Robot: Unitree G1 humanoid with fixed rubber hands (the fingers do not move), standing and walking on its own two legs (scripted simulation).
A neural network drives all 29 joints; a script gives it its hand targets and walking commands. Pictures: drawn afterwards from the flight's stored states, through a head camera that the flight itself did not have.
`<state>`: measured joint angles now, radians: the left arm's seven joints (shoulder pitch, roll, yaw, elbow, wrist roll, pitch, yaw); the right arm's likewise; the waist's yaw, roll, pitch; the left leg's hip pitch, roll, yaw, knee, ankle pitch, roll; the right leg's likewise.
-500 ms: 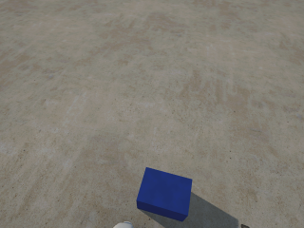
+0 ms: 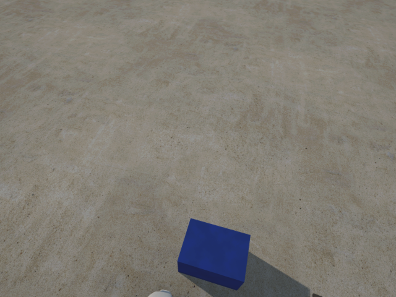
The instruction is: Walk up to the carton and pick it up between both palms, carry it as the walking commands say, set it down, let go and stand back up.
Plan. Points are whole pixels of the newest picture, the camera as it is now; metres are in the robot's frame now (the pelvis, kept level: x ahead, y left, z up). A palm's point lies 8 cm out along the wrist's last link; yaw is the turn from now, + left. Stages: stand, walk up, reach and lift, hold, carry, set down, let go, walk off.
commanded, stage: walk up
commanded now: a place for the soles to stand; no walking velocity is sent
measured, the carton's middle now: (213, 253) +0.40 -0.08 -0.67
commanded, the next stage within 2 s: reach and lift in 0.16 s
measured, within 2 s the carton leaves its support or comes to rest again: neither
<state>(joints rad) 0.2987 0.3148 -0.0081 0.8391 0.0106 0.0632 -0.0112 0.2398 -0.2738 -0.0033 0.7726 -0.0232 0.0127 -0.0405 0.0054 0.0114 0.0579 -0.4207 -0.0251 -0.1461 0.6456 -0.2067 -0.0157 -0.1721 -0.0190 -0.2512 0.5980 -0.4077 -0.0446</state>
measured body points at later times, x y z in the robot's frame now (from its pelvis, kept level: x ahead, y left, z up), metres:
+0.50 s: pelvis +0.00 +0.02 -0.02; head +0.09 +0.01 +0.42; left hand +0.22 +0.24 -0.14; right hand +0.16 -0.27 -0.12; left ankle +0.09 +0.13 -0.72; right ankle -0.05 -0.08 -0.72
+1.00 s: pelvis -0.03 +0.02 -0.07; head +0.12 +0.00 +0.35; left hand +0.29 +0.21 -0.18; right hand +0.25 -0.29 -0.15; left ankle +0.09 +0.13 -0.72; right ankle -0.05 -0.08 -0.72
